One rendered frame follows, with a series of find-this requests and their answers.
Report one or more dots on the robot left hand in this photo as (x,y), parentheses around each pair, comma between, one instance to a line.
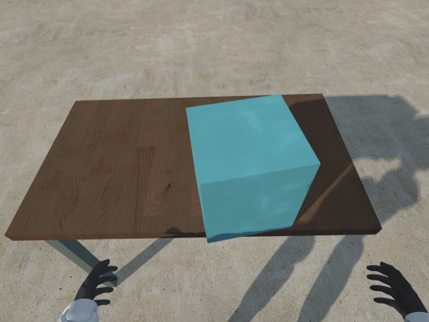
(88,288)

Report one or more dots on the table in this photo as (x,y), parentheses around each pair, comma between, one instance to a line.
(124,169)

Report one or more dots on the robot right hand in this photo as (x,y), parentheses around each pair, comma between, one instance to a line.
(406,299)

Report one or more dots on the left robot forearm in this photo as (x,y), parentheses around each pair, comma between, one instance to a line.
(81,310)

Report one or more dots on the carton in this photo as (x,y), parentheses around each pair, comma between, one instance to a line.
(253,166)

